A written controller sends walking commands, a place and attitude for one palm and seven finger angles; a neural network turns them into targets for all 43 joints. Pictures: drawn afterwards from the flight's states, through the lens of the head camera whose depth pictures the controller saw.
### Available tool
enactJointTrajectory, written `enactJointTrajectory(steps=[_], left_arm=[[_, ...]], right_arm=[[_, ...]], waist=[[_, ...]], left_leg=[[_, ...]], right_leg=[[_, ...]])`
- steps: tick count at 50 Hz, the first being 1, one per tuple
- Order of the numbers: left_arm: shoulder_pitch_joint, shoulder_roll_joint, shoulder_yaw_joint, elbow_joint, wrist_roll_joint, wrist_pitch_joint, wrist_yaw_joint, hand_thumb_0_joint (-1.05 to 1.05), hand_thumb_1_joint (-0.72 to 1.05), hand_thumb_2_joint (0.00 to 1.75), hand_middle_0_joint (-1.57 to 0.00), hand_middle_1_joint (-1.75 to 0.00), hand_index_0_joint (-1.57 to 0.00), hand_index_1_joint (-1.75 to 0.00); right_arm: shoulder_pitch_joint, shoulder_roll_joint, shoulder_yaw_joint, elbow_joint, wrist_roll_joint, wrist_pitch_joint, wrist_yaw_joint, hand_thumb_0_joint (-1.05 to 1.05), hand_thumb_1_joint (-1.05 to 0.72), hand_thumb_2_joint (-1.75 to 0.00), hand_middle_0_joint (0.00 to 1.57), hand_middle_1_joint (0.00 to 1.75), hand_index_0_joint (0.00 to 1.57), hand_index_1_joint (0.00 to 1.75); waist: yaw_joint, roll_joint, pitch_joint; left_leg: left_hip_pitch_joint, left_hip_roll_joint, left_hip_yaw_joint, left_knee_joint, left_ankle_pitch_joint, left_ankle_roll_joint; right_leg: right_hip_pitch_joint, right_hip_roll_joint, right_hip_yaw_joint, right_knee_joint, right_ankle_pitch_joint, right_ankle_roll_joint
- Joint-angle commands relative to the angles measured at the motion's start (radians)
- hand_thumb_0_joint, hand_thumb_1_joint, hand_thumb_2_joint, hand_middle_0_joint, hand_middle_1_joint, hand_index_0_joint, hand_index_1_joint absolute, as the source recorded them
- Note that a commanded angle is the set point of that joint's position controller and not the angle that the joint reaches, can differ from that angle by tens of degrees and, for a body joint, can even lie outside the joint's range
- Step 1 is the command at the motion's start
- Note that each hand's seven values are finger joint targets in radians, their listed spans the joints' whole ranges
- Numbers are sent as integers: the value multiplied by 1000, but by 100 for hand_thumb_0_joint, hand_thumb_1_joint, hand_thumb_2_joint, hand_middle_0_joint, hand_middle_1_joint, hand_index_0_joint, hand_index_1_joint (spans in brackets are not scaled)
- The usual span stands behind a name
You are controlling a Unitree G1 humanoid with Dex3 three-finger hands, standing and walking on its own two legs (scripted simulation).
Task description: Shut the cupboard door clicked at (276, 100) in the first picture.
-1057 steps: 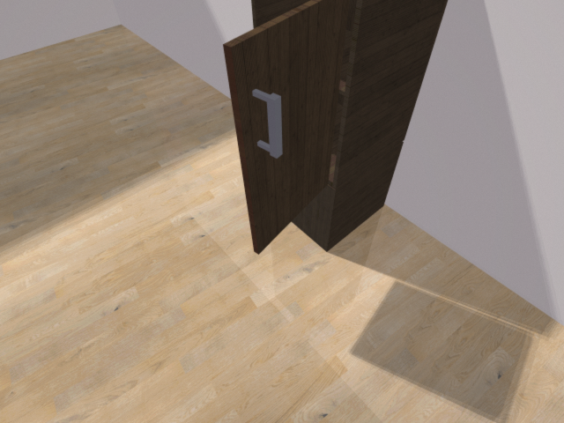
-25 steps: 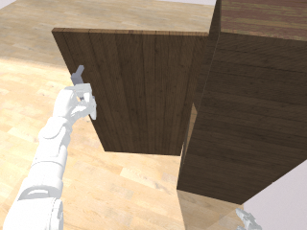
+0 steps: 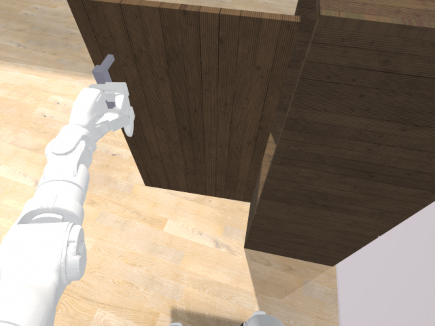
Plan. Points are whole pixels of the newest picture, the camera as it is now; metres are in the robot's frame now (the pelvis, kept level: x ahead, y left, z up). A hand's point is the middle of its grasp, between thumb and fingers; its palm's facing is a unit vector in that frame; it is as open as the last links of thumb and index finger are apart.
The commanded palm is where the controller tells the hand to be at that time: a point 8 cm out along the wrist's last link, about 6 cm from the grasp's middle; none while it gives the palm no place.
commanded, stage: push the door shut along its arc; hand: left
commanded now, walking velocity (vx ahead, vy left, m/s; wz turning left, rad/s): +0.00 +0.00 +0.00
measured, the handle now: (115, 92) +0.54 +0.18 +0.11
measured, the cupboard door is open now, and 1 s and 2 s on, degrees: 92 75 66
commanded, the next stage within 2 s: pull the fist back off the door in 1.10 s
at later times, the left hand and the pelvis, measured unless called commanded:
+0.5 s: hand (158, 89) +0.54 +0.10 +0.12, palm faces -0.38 -0.93 +0.00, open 3.1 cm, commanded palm +0.55 +0.15 +0.12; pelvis +0.01 +0.00 -0.01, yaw -2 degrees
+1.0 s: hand (171, 80) +0.56 +0.08 +0.12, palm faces -0.44 -0.90 -0.01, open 3.3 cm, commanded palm +0.60 +0.10 +0.12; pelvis +0.02 +0.00 -0.02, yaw -1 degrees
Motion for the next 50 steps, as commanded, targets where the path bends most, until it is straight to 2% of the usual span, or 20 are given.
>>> enactJointTrajectory(steps=[1, 4, 6, 8, 16, 18, 19, 21, 23, 26, 29, 31, 34, 38, 39, 41, 44, 45, 48, 50], left_arm=[[-663, 148, 10, -188, 1, -59, -33, 0, 90, 90, -130, -150, -130, -150], [-692, 147, -1, -168, 17, -59, -48, 0, 90, 90, -130, -150, -130, -150], [-716, 173, 17, -146, 22, -54, -55, 0, 90, 90, -130, -150, -130, -150], [-725, 146, 5, -141, 14, -48, -65, 0, 90, 90, -130, -150, -130, -150], [-783, 255, 71, -57, 45, -13, -72, 0, 90, 90, -130, -150, -130, -150], [-800, 307, 111, -73, 51, -22, -71, 0, 90, 90, -130, -150, -130, -150], [-792, 308, 105, -75, 60, -19, -78, 0, 90, 90, -130, -150, -130, -150], [-813, 283, 84, -61, 64, -11, -86, 0, 90, 90, -130, -150, -130, -150], [-799, 315, 116, -40, 55, -4, -91, 0, 90, 90, -130, -150, -130, -150], [-856, 331, 111, -45, 73, 5, -90, 0, 90, 90, -130, -150, -130, -150], [-844, 377, 155, -83, 77, 1, -90, 0, 90, 90, -130, -150, -130, -150], [-850, 327, 114, -77, 78, 6, -100, 0, 90, 90, -130, -150, -130, -150], [-868, 289, 88, -85, 72, 12, -105, 0, 90, 90, -130, -150, -130, -150], [-936, 204, 30, -57, 54, 29, -107, 0, 90, 90, -130, -150, -130, -150], [-953, 229, 37, -40, 60, 36, -107, 0, 90, 90, -130, -150, -130, -150], [-978, 188, 8, -15, 62, 43, -104, 0, 90, 90, -130, -150, -130, -150], [-1031, 190, 0, -52, 59, 32, -106, 0, 90, 90, -130, -150, -130, -150], [-1027, 161, -17, -30, 61, 36, -108, 0, 90, 90, -130, -150, -130, -150], [-1056, 115, -39, -26, 49, 38, -107, 0, 90, 90, -130, -150, -130, -150], [-1079, 128, -38, -26, 54, 45, -107, 0, 90, 90, -130, -150, -130, -150]], right_arm=[[91, -174, -59, -70, -5, -34, -12, 0, -90, -90, 20, 30, 20, 30], [110, -174, -59, -68, -10, -32, -9, 0, -90, -90, 20, 30, 20, 30], [127, -180, -63, -61, -13, -30, -7, 0, -90, -90, 20, 30, 20, 30], [139, -179, -64, -63, -16, -30, -7, 0, -90, -90, 20, 30, 20, 30], [183, -188, -62, -58, -24, -6, -7, 0, -90, -90, 20, 30, 20, 30], [197, -192, -65, -64, -27, -1, -7, 0, -90, -90, 20, 30, 20, 30], [198, -191, -65, -71, -29, 2, -4, 0, -90, -90, 20, 30, 20, 30], [206, -187, -68, -67, -31, 9, -3, 0, -90, -90, 20, 30, 20, 30], [217, -194, -65, -74, -31, 17, -6, 0, -90, -90, 20, 30, 20, 30], [228, -194, -67, -70, -36, 27, -5, 0, -90, -90, 20, 30, 20, 30], [240, -196, -71, -81, -43, 34, -2, 0, -90, -90, 20, 30, 20, 30], [241, -190, -74, -79, -40, 39, -1, 0, -90, -90, 20, 30, 20, 30], [246, -192, -77, -67, -42, 46, -2, 0, -90, -90, 20, 30, 20, 30], [249, -191, -77, -44, -43, 48, -10, 0, -90, -90, 20, 30, 20, 30], [248, -196, -75, -35, -46, 49, -10, 0, -90, -90, 20, 30, 20, 30], [246, -193, -75, -22, -46, 45, -13, 0, -90, -90, 20, 30, 20, 30], [248, -197, -76, -12, -51, 42, -9, 0, -90, -90, 20, 30, 20, 30], [238, -194, -76, -8, -51, 41, -9, 0, -90, -90, 20, 30, 20, 30], [239, -196, -75, 7, -52, 35, -11, 0, -90, -90, 20, 30, 20, 30], [236, -200, -77, 14, -55, 34, -9, 0, -90, -90, 20, 30, 20, 30]], waist=[[-103, 12, -346], [-108, 71, -392], [-114, 57, -395], [-119, 71, -415], [-135, 43, -405], [-127, 65, -459], [-122, 97, -498], [-140, 79, -481], [-132, 88, -491], [-150, 78, -490], [-128, 123, -586], [-144, 86, -557], [-147, 120, -553], [-185, 103, -501], [-187, 97, -496], [-207, 82, -468], [-204, 141, -541], [-207, 151, -532], [-222, 151, -527], [-228, 131, -544]], left_leg=[[150, 11, -71, -99, 111, 3], [182, 11, -79, -77, 165, 1], [180, 15, -87, -66, 174, -1], [197, 15, -87, -54, 213, 2], [89, 13, -67, -19, 199, 10], [101, 9, -70, -5, 244, 11], [123, 10, -67, 0, 262, 8], [117, 13, -67, 11, 268, 9], [111, 11, -63, 20, 303, 10], [101, 16, -66, 28, 292, 10], [154, 15, -65, 47, 390, 5], [132, 15, -59, 47, 374, 8], [190, 20, -68, 56, 431, 4], [196, 17, -63, 63, 410, 11], [180, 17, -68, 62, 380, 10], [159, 15, -65, 64, 348, 13], [221, 16, -77, 81, 414, 8], [224, 16, -76, 91, 407, 8], [243, 18, -82, 104, 435, 12], [231, 18, -84, 111, 407, 12]], right_leg=[[50, 41, 46, -79, 72, -20], [20, 44, 42, -57, 102, -25], [-1, 46, 38, -51, 104, -26], [-13, 50, 33, -42, 129, -27], [-8, 55, 44, -34, 143, -19], [17, 58, 42, -16, 183, -24], [15, 59, 47, -15, 194, -22], [-4, 61, 43, -13, 204, -19], [7, 66, 40, -1, 236, -23], [-8, 66, 42, -3, 230, -18], [19, 72, 41, 21, 313, -22], [19, 72, 43, 12, 320, -16], [-34, 79, 31, 16, 328, -20], [-85, 82, 20, 9, 306, -21], [-91, 81, 24, 5, 284, -18], [-110, 80, 21, 3, 265, -18], [-129, 83, 13, 29, 286, -25], [-154, 82, 14, 30, 273, -26], [-190, 87, -1, 46, 270, -30], [-193, 86, 5, 43, 261, -26]])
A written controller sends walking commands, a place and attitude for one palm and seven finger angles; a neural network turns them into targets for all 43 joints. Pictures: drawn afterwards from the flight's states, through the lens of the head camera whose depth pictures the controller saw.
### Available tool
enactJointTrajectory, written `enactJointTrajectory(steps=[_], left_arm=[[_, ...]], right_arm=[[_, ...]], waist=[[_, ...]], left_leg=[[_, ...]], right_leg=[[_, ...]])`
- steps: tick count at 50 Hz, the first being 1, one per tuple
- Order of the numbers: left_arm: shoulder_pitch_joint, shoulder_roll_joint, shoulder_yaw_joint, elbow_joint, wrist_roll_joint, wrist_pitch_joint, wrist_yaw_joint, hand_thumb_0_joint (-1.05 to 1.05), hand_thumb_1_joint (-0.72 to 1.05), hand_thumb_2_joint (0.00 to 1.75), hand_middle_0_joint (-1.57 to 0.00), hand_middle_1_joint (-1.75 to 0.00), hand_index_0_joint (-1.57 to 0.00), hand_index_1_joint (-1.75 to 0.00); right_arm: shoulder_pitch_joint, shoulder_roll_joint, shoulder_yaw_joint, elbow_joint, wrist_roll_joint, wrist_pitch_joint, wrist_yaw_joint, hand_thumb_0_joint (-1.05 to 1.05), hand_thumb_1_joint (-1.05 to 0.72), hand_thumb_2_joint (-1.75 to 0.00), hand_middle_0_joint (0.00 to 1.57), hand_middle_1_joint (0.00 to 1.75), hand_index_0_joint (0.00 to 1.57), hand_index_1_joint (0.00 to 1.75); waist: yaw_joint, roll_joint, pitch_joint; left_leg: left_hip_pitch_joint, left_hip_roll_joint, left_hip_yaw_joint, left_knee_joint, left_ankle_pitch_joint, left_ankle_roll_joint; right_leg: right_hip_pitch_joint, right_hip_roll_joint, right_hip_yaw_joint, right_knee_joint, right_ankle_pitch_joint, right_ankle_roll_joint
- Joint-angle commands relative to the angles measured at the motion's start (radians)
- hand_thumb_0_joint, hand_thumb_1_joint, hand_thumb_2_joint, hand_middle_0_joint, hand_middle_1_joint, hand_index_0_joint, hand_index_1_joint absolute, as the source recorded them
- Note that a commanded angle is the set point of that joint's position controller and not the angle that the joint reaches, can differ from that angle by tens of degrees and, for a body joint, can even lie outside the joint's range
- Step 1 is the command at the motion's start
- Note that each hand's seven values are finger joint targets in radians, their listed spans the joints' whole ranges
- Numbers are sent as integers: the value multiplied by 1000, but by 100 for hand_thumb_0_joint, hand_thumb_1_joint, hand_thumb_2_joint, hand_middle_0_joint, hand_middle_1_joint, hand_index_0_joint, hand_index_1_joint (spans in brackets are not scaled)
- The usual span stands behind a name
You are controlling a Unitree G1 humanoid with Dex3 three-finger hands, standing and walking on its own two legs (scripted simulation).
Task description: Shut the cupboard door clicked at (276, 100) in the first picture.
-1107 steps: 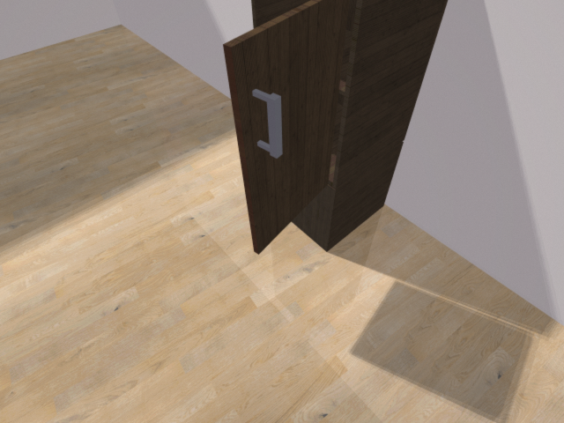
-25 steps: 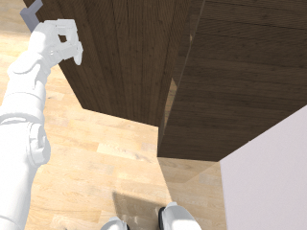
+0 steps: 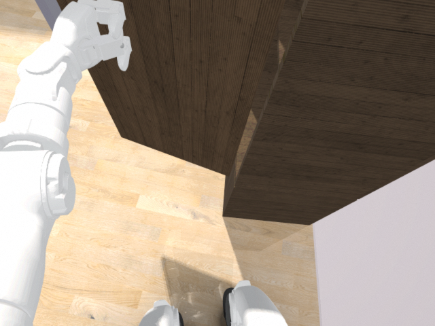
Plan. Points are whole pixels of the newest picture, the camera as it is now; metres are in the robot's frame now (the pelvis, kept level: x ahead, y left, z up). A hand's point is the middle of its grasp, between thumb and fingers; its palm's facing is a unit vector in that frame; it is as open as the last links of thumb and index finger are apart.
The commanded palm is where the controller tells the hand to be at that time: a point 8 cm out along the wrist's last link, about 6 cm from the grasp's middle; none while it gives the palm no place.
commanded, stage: push the door shut along its arc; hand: left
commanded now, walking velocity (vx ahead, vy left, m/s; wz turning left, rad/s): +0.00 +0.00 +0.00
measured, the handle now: (67, 21) +0.61 +0.17 +0.13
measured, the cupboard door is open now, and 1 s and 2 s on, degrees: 75 66 66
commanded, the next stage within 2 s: pull the fist back off the door in 0.10 s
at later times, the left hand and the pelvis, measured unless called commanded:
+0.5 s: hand (143, 35) +0.58 +0.05 +0.13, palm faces -0.03 -1.00 -0.03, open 3.1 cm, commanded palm +0.54 +0.10 +0.14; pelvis +0.00 +0.00 +0.00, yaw -1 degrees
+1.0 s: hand (139, 73) +0.49 +0.06 +0.13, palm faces -0.06 -1.00 +0.00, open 3.1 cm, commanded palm +0.47 +0.11 +0.14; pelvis +0.01 +0.00 +0.02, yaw -2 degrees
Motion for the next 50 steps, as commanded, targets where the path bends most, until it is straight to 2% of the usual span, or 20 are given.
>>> enactJointTrajectory(steps=[1, 4, 10, 11, 12, 13, 15, 17, 20, 23, 24, 27, 29, 32, 34, 35, 38, 43, 46, 50], left_arm=[[-641, 22, -9, -222, -19, -62, -13, 0, 90, 90, -130, -150, -130, -150], [-684, 40, -4, -251, -16, -66, -10, 0, 90, 90, -130, -150, -130, -150], [-709, 42, -9, -212, -12, -57, -16, 0, 90, 90, -130, -150, -130, -150], [-741, 138, 250, -214, -76, -28, 194, 0, 90, 90, -130, -150, -130, -150], [-684, 86, 204, -180, -39, -10, 300, 0, 90, 90, -130, -150, -130, -150], [-673, 63, 221, -182, -25, -20, 389, 0, 90, 90, -130, -150, -130, -150], [-638, -9, 196, -239, 55, -75, 546, 0, 90, 90, -130, -150, -130, -150], [-621, 1, 160, -300, 160, -156, 627, 0, 90, 90, -130, -150, -130, -150], [-565, -2, 124, -263, 202, -187, 590, 0, 90, 90, -130, -150, -130, -150], [-497, 66, 184, -200, 163, -154, 533, 0, 90, 90, -130, -150, -130, -150], [-512, 80, 191, -232, 150, -156, 519, 0, 90, 90, -130, -150, -130, -150], [-437, 72, 219, -290, 109, -193, 512, 0, 90, 90, -130, -150, -130, -150], [-366, 39, 204, -313, 106, -228, 516, 0, 90, 90, -130, -150, -130, -150], [-253, -4, 183, -267, 109, -226, 518, 0, 90, 90, -130, -150, -130, -150], [-191, -12, 186, -286, 102, -224, 512, 0, 90, 90, -130, -150, -130, -150], [-188, -53, 154, -289, 94, -218, 506, 0, 90, 90, -130, -150, -130, -150], [-170, -60, 158, -376, 70, -233, 501, 0, 90, 90, -130, -150, -130, -150], [-175, -170, 60, -531, 50, -265, 505, 0, 90, 90, -130, -150, -130, -150], [-105, -222, 24, -530, 45, -242, 511, 0, 90, 90, -130, -150, -130, -150], [-60, -207, 41, -529, 42, -217, 524, 0, 90, 90, -130, -150, -130, -150]], right_arm=[[204, -191, -68, 2, -2, -7, -15, 0, -90, -90, 20, 30, 20, 30], [202, -195, -68, 4, -3, -11, -13, 0, -90, -90, 20, 30, 20, 30], [201, -198, -65, 11, -2, -14, -15, 0, -90, -90, 20, 30, 20, 30], [258, -156, -47, -37, -4, -25, 3, 0, -90, -90, 20, 30, 20, 30], [268, -150, -42, -44, -9, -27, 28, 0, -90, -90, 20, 30, 20, 30], [292, -148, -49, -50, -20, -28, 45, 0, -90, -90, 20, 30, 20, 30], [315, -136, -57, -61, -57, -24, 89, 0, -90, -90, 20, 30, 20, 30], [340, -136, -67, -61, -82, -12, 125, 0, -90, -90, 20, 30, 20, 30], [342, -144, -78, -67, -71, 20, 137, 0, -90, -90, 20, 30, 20, 30], [336, -154, -76, -81, -46, 43, 118, 0, -90, -90, 20, 30, 20, 30], [324, -149, -71, -89, -40, 47, 112, 0, -90, -90, 20, 30, 20, 30], [309, -139, -72, -106, -36, 41, 106, 0, -90, -90, 20, 30, 20, 30], [298, -130, -74, -111, -34, 34, 107, 0, -90, -90, 20, 30, 20, 30], [291, -132, -82, -109, -28, 39, 110, 0, -90, -90, 20, 30, 20, 30], [279, -130, -85, -117, -21, 41, 107, 0, -90, -90, 20, 30, 20, 30], [267, -126, -86, -117, -17, 43, 107, 0, -90, -90, 20, 30, 20, 30], [246, -124, -93, -130, -9, 43, 99, 0, -90, -90, 20, 30, 20, 30], [196, -108, -100, -125, 1, 29, 90, 0, -90, -90, 20, 30, 20, 30], [161, -100, -99, -117, 9, 25, 87, 0, -90, -90, 20, 30, 20, 30], [118, -99, -93, -124, 18, 25, 77, 0, -90, -90, 20, 30, 20, 30]], waist=[[-117, 99, -513], [-113, 150, -561], [-127, 123, -543], [-78, 198, -569], [-81, 175, -583], [-98, 88, -575], [-82, 129, -597], [-74, 153, -654], [-63, 129, -644], [-41, 58, -607], [-33, 76, -596], [-4, 38, -583], [13, 43, -562], [21, -25, -474], [45, -5, -479], [36, -1, -452], [55, -9, -475], [55, 48, -508], [66, 7, -467], [85, -27, -409]], left_leg=[[453, -12, -73, -32, 456, 16], [478, -16, -71, -20, 482, 15], [424, -18, -63, -6, 432, 20], [313, -5, -87, -18, 421, -2], [298, -4, -90, -33, 412, -8], [299, 0, -111, -38, 430, -6], [310, -5, -98, -21, 494, -12], [343, -7, -95, -9, 543, -18], [360, -12, -75, -43, 528, -15], [294, -24, -50, -99, 412, -2], [290, -22, -45, -114, 397, -3], [298, -23, -33, -138, 392, -1], [308, -24, -22, -149, 391, -1], [260, -25, -4, -175, 344, 3], [289, -26, 2, -186, 367, 0], [294, -24, 8, -189, 359, 0], [326, -26, 11, -200, 361, 1], [454, -18, -3, -199, 447, -6], [450, -15, -1, -209, 449, -8], [407, -23, 7, -239, 378, -6]], right_leg=[[56, 60, 7, -64, 305, -21], [51, 63, 6, -47, 318, -25], [48, 65, 3, -40, 299, -24], [111, 50, 32, -66, 299, -17], [137, 50, 32, -60, 300, -9], [146, 52, 16, -57, 307, 2], [129, 48, 19, -48, 345, 7], [135, 46, 22, -28, 371, 4], [204, 49, 31, -55, 401, -2], [314, 52, 42, -96, 389, -4], [330, 51, 47, -104, 388, -4], [385, 56, 46, -122, 403, -4], [391, 59, 46, -130, 406, -2], [410, 57, 46, -147, 386, -3], [424, 55, 43, -148, 403, -7], [410, 54, 44, -156, 398, -6], [448, 55, 46, -160, 401, -7], [421, 54, 37, -154, 432, -7], [426, 52, 34, -163, 435, -6], [462, 45, 38, -177, 408, -8]])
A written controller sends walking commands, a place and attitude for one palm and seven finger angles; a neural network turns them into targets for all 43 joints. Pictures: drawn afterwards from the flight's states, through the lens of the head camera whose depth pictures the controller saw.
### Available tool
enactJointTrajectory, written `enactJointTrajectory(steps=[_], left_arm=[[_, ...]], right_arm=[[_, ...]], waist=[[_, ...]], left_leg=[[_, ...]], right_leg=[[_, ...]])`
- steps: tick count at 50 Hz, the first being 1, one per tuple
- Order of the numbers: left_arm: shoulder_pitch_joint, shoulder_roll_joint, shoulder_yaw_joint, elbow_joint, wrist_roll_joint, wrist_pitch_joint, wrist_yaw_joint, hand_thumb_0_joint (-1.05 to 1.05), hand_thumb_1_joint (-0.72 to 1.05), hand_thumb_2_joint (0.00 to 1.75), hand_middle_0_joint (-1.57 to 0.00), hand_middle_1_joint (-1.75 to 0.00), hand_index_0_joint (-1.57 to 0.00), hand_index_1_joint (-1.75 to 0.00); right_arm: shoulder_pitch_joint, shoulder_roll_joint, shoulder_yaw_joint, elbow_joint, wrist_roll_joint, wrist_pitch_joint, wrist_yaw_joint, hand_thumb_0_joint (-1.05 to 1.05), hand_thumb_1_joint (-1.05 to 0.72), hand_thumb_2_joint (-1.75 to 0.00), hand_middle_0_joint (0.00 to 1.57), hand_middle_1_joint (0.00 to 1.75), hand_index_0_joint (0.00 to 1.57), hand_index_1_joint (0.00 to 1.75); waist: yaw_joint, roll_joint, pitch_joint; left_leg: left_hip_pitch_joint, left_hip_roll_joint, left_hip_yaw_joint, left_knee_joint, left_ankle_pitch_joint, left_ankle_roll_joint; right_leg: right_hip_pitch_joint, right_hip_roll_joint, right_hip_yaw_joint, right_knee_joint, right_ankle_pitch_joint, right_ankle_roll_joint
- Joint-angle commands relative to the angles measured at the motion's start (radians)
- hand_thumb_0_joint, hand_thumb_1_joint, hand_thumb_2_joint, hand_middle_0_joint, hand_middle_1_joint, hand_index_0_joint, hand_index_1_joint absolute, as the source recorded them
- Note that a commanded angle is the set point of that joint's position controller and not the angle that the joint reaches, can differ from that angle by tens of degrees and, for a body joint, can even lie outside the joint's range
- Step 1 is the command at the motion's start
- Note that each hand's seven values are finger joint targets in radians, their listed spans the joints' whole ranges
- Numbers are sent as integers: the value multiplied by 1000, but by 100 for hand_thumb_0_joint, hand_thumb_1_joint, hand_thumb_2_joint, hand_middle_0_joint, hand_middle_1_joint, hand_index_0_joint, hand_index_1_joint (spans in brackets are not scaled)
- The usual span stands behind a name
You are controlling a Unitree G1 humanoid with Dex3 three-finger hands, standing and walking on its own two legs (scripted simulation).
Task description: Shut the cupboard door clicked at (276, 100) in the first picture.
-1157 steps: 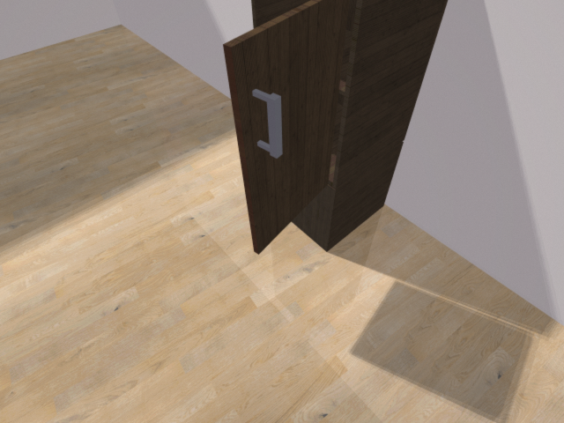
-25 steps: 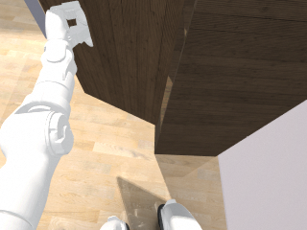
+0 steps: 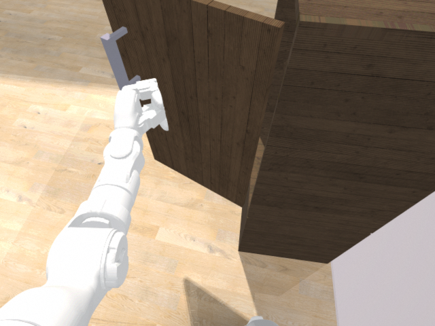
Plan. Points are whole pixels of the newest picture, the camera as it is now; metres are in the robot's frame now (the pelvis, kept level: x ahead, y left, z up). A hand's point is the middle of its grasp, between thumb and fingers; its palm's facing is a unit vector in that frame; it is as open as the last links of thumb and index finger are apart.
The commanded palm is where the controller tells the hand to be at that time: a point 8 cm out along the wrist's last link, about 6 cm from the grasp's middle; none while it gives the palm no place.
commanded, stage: pull the fist back off the door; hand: left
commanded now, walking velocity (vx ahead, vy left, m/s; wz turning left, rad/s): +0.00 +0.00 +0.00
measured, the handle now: (123, 61) +0.64 +0.17 +0.11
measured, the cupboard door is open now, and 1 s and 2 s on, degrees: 66 66 66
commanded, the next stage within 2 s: draw the hand back to the body in 0.08 s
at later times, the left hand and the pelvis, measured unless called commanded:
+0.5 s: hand (135, 136) +0.41 +0.12 +0.13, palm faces +0.00 -1.00 -0.01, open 3.1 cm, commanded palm +0.36 +0.17 +0.14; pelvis +0.00 -0.01 +0.01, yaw -1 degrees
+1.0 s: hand (49, 213) +0.27 +0.20 +0.16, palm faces +0.25 -0.94 -0.24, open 3.4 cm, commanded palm +0.22 +0.24 +0.18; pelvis -0.01 +0.00 +0.03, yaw +2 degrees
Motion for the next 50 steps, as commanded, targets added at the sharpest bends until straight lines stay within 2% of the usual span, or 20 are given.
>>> enactJointTrajectory(steps=[1, 3, 6, 9, 10, 13, 16, 18, 23, 24, 25, 29, 32, 35, 36, 38, 41, 45, 48, 50], left_arm=[[-500, 141, 6, -254, -9, -54, 15, 0, 90, 90, -130, -150, -130, -150], [-522, 166, 16, -264, -4, -63, 23, 0, 90, 90, -130, -150, -130, -150], [-560, 104, -40, -229, -1, -66, 18, 0, 90, 90, -130, -150, -130, -150], [-525, 150, 8, -156, -7, -59, 14, 0, 90, 90, -130, -150, -130, -150], [-549, 113, -25, -165, -11, -59, 8, 0, 90, 90, -130, -150, -130, -150], [-354, 197, 68, -209, -20, -62, -7, 0, 90, 90, -130, -150, -130, -150], [-263, 171, 36, -347, -27, -45, -37, 0, 90, 90, -130, -150, -130, -150], [-150, 188, 53, -444, -47, -22, -53, 0, 90, 90, -130, -150, -130, -150], [-48, 186, 25, -707, -88, 40, -90, 0, 90, 90, -130, -150, -130, -150], [-20, 187, 24, -755, -91, 49, -95, 0, 90, 90, -130, -150, -130, -150], [-14, 159, -6, -805, -95, 60, -103, 0, 90, 90, -130, -150, -130, -150], [106, 161, -8, -853, -121, 128, -129, 0, 90, 90, -130, -150, -130, -150], [187, 168, -4, -919, -135, 182, -154, 0, 90, 90, -124, -144, -124, -144], [258, 175, 8, -979, -150, 229, -174, 0, 90, 90, -116, -135, -116, -135], [305, 218, -41, -1083, -57, 194, -85, 0, 90, 90, -113, -132, -113, -132], [454, 192, -43, -1077, -36, 203, -17, 0, 90, 90, -108, -126, -108, -126], [482, 208, -29, -1165, -15, 207, 24, 0, 90, 90, -100, -117, -100, -117], [540, 222, -19, -1294, 7, 206, 53, 0, 90, 90, -89, -105, -89, -105], [646, 236, -2, -1345, 12, 213, 63, 0, 90, 90, -81, -96, -81, -96], [689, 235, 9, -1404, 15, 212, 68, 0, 90, 90, -75, -90, -75, -90]], right_arm=[[90, -119, -37, -70, 8, -21, -13, 0, -90, -90, 20, 30, 20, 30], [82, -119, -35, -69, 8, -21, -20, 0, -90, -90, 20, 30, 20, 30], [64, -111, -29, -62, 9, -31, -21, 0, -90, -90, 20, 30, 20, 30], [60, -117, -25, -62, 10, -33, -24, 0, -90, -90, 20, 30, 20, 30], [50, -114, -22, -64, 11, -36, -24, 0, -90, -90, 20, 30, 20, 30], [46, -119, -24, -102, 11, -34, -23, 0, -90, -90, 20, 30, 20, 30], [19, -109, -25, -135, 22, -31, -20, 0, -90, -90, 20, 30, 20, 30], [1, -110, -28, -159, 28, -28, -23, 0, -90, -90, 20, 30, 20, 30], [-78, -99, -25, -185, 47, -40, -47, 0, -90, -90, 20, 30, 20, 30], [-99, -95, -20, -187, 50, -46, -52, 0, -90, -90, 20, 30, 20, 30], [-116, -89, -17, -188, 51, -53, -56, 0, -90, -90, 20, 30, 20, 30], [-170, -90, -4, -187, 59, -75, -78, 0, -90, -90, 20, 30, 20, 30], [-219, -88, 6, -202, 66, -86, -88, 0, -90, -90, 20, 30, 20, 30], [-253, -86, 16, -218, 68, -94, -94, 0, -90, -90, 20, 30, 20, 30], [-277, -62, 14, -221, 51, -90, -105, 0, -90, -90, 20, 30, 20, 30], [-288, -65, 18, -211, 42, -70, -111, 0, -90, -90, 20, 30, 20, 30], [-309, -57, 26, -212, 36, -50, -115, 0, -90, -90, 20, 30, 20, 30], [-323, -48, 34, -217, 24, -44, -117, 0, -90, -90, 20, 30, 20, 30], [-329, -51, 33, -217, 16, -43, -116, 0, -90, -90, 20, 30, 20, 30], [-333, -46, 33, -221, 14, -43, -113, 0, -90, -90, 20, 30, 20, 30]], waist=[[-18, -34, -367], [-18, -49, -364], [-33, -42, -338], [-21, -80, -340], [-32, -62, -335], [46, -69, -431], [60, -76, -417], [85, -75, -425], [85, -92, -321], [98, -43, -306], [92, -11, -307], [98, -57, -202], [118, -34, -176], [130, -60, -150], [134, -64, -95], [138, -95, -61], [134, -62, -49], [138, 30, -60], [144, -1, -46], [148, 33, -53]], left_leg=[[169, -31, -24, -83, 335, 3], [172, -31, -31, -84, 341, 4], [177, -30, -39, -87, 313, -1], [138, -36, -38, -92, 272, 0], [141, -37, -34, -91, 266, 0], [152, -39, -25, -99, 340, 0], [160, -33, -13, -118, 382, 4], [178, -30, -8, -133, 412, 7], [218, -25, 6, -192, 330, 17], [235, -27, 3, -205, 323, 17], [264, -28, 4, -211, 314, 17], [281, -27, -10, -256, 235, 18], [298, -31, -13, -279, 199, 16], [311, -32, -19, -294, 199, 17], [334, -33, -14, -329, 212, 20], [348, -26, -18, -351, 207, 21], [391, -24, -19, -381, 221, 18], [449, -25, -25, -407, 272, 13], [460, -21, -30, -415, 312, 13], [478, -22, -34, -416, 348, 7]], right_leg=[[255, 29, 4, -57, 383, -9], [265, 26, 6, -53, 389, -9], [226, 25, 4, -54, 357, -10], [250, 21, 9, -57, 334, -9], [237, 20, 12, -59, 333, -9], [345, 20, 12, -42, 400, -16], [390, 19, 10, -54, 452, -14], [442, 19, 10, -66, 478, -16], [472, 14, 16, -140, 409, -7], [468, 14, 18, -149, 393, -10], [458, 14, 17, -158, 378, -10], [439, 9, 10, -209, 266, -8], [445, 4, 11, -232, 207, -12], [463, -1, 8, -244, 201, -10], [475, -19, 38, -292, 166, -7], [500, -19, 31, -322, 137, -4], [525, -15, 28, -344, 150, -6], [565, -10, 18, -356, 201, -13], [589, -6, 13, -368, 231, -13], [601, -4, 9, -360, 264, -15]])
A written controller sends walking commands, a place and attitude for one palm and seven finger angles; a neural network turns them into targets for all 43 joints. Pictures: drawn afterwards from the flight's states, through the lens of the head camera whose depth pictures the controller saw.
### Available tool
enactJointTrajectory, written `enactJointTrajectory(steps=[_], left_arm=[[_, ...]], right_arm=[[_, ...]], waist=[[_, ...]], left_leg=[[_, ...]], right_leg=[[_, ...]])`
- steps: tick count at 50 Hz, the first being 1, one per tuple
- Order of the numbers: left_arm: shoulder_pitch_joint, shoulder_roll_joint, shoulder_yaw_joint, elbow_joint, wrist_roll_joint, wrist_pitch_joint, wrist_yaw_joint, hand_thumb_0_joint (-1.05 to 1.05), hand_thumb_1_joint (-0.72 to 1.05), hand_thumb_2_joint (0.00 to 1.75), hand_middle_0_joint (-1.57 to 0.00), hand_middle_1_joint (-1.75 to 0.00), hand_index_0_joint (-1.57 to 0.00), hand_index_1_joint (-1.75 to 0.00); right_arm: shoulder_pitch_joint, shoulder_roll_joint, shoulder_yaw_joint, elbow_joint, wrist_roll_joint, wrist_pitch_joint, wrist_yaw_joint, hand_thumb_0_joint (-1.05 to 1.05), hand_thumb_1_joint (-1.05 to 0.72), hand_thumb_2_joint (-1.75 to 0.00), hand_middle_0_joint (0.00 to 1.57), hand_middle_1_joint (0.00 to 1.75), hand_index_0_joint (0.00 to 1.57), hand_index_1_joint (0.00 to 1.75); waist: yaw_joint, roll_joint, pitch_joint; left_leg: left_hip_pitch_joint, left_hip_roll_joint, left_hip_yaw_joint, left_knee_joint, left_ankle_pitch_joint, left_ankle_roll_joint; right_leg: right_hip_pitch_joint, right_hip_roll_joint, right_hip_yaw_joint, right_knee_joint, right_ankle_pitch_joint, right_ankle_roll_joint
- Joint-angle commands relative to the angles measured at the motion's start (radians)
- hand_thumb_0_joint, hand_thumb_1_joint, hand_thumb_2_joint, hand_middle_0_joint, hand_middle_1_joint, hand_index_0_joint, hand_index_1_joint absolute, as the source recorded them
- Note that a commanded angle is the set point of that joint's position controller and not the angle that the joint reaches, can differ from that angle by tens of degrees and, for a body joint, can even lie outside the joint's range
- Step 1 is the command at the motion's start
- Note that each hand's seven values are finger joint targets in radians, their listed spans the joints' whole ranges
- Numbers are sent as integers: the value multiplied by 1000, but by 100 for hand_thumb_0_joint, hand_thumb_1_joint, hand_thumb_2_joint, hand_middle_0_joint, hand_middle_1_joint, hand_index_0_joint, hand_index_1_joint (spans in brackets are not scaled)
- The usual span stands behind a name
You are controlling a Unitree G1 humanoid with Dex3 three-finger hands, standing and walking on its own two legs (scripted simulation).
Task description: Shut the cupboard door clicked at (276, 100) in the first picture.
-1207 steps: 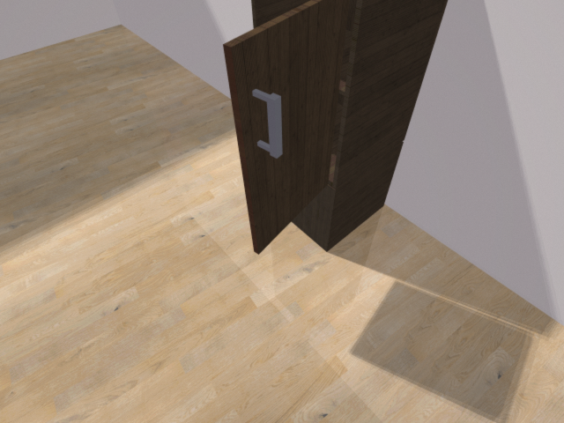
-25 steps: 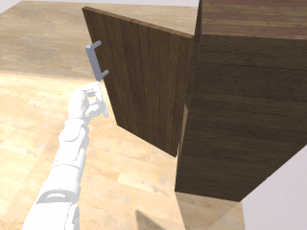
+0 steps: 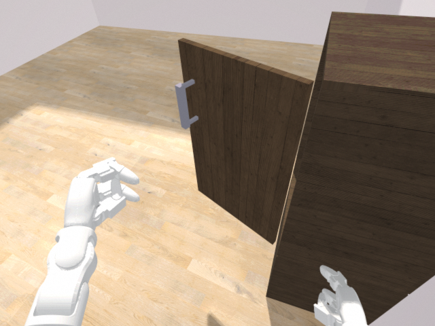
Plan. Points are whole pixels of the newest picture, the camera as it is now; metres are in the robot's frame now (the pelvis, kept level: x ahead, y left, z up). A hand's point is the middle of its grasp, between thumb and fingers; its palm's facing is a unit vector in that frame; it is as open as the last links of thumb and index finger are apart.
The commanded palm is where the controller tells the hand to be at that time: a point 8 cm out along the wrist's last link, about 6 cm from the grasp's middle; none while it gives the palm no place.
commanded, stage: draw the hand back to the body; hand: left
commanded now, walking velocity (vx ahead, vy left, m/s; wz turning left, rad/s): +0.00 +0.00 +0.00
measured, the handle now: (188, 104) +0.65 +0.15 +0.08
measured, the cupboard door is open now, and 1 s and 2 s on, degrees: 66 66 66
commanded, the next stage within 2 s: step back with the hand held close in 0.78 s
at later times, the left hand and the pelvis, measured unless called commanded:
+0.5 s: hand (31, 236) +0.19 +0.28 +0.15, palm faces +0.48 -0.77 -0.43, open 6.8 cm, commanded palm +0.15 +0.31 +0.17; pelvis +0.01 +0.01 +0.00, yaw +0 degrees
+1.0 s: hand (38, 229) +0.20 +0.28 +0.16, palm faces +0.46 -0.78 -0.43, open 7.4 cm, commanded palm +0.14 +0.31 +0.17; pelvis +0.00 +0.01 +0.00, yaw +0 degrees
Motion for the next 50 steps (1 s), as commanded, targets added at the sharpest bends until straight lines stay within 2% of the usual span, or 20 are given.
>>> enactJointTrajectory(steps=[1, 2, 3, 5, 7, 8, 9, 13, 15, 20, 21, 25, 29, 33, 37, 45, 46, 47, 49, 50], left_arm=[[-195, 169, 109, -358, 5, -76, 30, 0, 90, 90, -72, -87, -72, -87], [-151, 180, 130, -366, 7, -75, 35, 0, 90, 90, -69, -84, -69, -84], [-78, 182, 140, -336, 4, -69, 33, 0, 90, 90, -67, -81, -67, -81], [-53, 183, 152, -403, 4, -72, 34, 0, 90, 90, -61, -75, -61, -75], [19, 199, 192, -413, 5, -73, 39, 0, 90, 90, -56, -69, -56, -69], [59, 215, 210, -419, 5, -72, 39, 0, 90, 90, -53, -66, -53, -66], [69, 210, 213, -447, 4, -76, 39, 0, 90, 90, -50, -63, -50, -63], [188, 264, 302, -486, 2, -85, 49, 0, 90, 90, -39, -51, -39, -51], [235, 261, 317, -520, 0, -91, 51, 0, 90, 90, -34, -45, -34, -45], [343, 289, 387, -549, -3, -99, 63, 0, 90, 90, -20, -30, -20, -30], [317, 256, 350, -556, 2, -102, 61, 0, 90, 90, -20, -30, -20, -30], [257, 245, 320, -542, 12, -105, 71, 0, 90, 90, -20, -30, -20, -30], [259, 252, 328, -532, 12, -104, 74, 0, 90, 90, -20, -30, -20, -30], [272, 280, 359, -548, 12, -107, 76, 0, 90, 90, -20, -30, -20, -30], [276, 268, 355, -567, 13, -107, 73, 0, 90, 90, -20, -30, -20, -30], [302, 265, 358, -543, 7, -100, 65, 0, 90, 90, -20, -30, -20, -30], [189, 366, 458, -591, 11, -139, 76, 0, 90, 90, -20, -30, -20, -30], [297, 302, 409, -516, 10, -145, 73, 0, 90, 90, -20, -30, -20, -30], [338, 283, 382, -521, 17, -159, 72, 0, 90, 90, -20, -30, -20, -30], [359, 282, 379, -529, 20, -163, 76, 0, 90, 90, -20, -30, -20, -30]], right_arm=[[-90, -97, -40, -140, -13, -39, -3, 0, -90, -90, 20, 30, 20, 30], [-89, -96, -42, -139, -14, -40, -2, 0, -90, -90, 20, 30, 20, 30], [-89, -101, -42, -134, -18, -40, 0, 0, -90, -90, 20, 30, 20, 30], [-98, -96, -44, -141, -16, -38, 3, 0, -90, -90, 20, 30, 20, 30], [-93, -96, -48, -139, -18, -40, 4, 0, -90, -90, 20, 30, 20, 30], [-97, -101, -50, -137, -19, -42, 6, 0, -90, -90, 20, 30, 20, 30], [-97, -96, -50, -140, -19, -43, 6, 0, -90, -90, 20, 30, 20, 30], [-89, -101, -60, -132, -23, -57, 7, 0, -90, -90, 20, 30, 20, 30], [-87, -96, -63, -133, -20, -64, 9, 0, -90, -90, 20, 30, 20, 30], [-83, -96, -72, -128, -17, -87, 4, 0, -90, -90, 20, 30, 20, 30], [-83, -98, -72, -123, -17, -92, 5, 0, -90, -90, 20, 30, 20, 30], [-71, -110, -76, -107, -21, -116, -5, 0, -90, -90, 20, 30, 20, 30], [-76, -107, -73, -104, -22, -122, -7, 0, -90, -90, 20, 30, 20, 30], [-82, -104, -72, -103, -24, -124, -8, 0, -90, -90, 20, 30, 20, 30], [-84, -94, -67, -109, -23, -125, -3, 0, -90, -90, 20, 30, 20, 30], [-78, -99, -71, -116, -23, -116, 1, 0, -90, -90, 20, 30, 20, 30], [-75, -128, -80, -157, -7, -93, 4, 0, -90, -90, 20, 30, 20, 30], [-57, -115, -82, -137, -12, -80, 2, 0, -90, -90, 20, 30, 20, 30], [-58, -116, -88, -141, -14, -63, 5, 0, -90, -90, 20, 30, 20, 30], [-54, -119, -95, -144, -13, -55, 6, 0, -90, -90, 20, 30, 20, 30]], waist=[[-13, 12, -155], [-9, -1, -154], [-4, -34, -118], [-3, -9, -126], [5, -30, -116], [10, -11, -102], [9, -15, -105], [22, -21, -110], [23, -7, -107], [30, -2, -60], [20, 17, -49], [9, -9, -27], [16, -23, -29], [26, 3, -47], [25, 51, -33], [26, 5, -41], [-18, 2, 0], [-24, -61, -27], [-29, -101, -63], [-31, -92, -94]], left_leg=[[-10, 2, -17, -80, 216, 7], [-11, 4, -20, -79, 228, 5], [-31, 7, -18, -81, 228, 8], [-23, 7, -18, -81, 233, 3], [-35, 9, -23, -79, 250, 0], [-43, 10, -21, -79, 252, 0], [-38, 11, -22, -78, 257, -1], [-51, 12, -20, -67, 272, -1], [-55, 14, -19, -64, 282, -2], [-77, 17, -18, -67, 234, -2], [-75, 17, -17, -72, 219, -3], [-65, 16, -22, -78, 174, 6], [-73, 13, -26, -84, 149, 7], [-77, 10, -23, -79, 155, 5], [-81, 13, -23, -83, 164, -4], [-80, 16, -21, -83, 183, 0], [-173, 39, -30, -30, 71, 23], [-160, 34, -40, 7, 57, 25], [-159, 31, -44, 51, 66, 20], [-153, 34, -40, 60, 80, 20]], right_leg=[[121, 7, 23, -53, 159, -15], [126, 9, 21, -51, 166, -15], [122, 7, 24, -60, 168, -13], [127, 6, 23, -55, 165, -12], [129, 8, 16, -48, 172, -12], [131, 6, 20, -53, 167, -13], [129, 4, 17, -47, 170, -11], [137, 3, 18, -44, 177, -9], [136, 1, 18, -37, 179, -8], [105, 2, 17, -44, 126, -7], [90, 1, 17, -46, 108, -7], [57, 0, 14, -54, 61, -5], [71, -2, 18, -57, 41, -8], [94, -1, 25, -63, 53, -10], [91, 2, 21, -54, 63, -12], [97, 2, 23, -57, 82, -10], [13, -50, 141, -97, 101, -19], [-15, -88, 159, -112, 85, -28], [-41, -126, 177, -107, 92, -42], [-43, -132, 176, -92, 107, -44]])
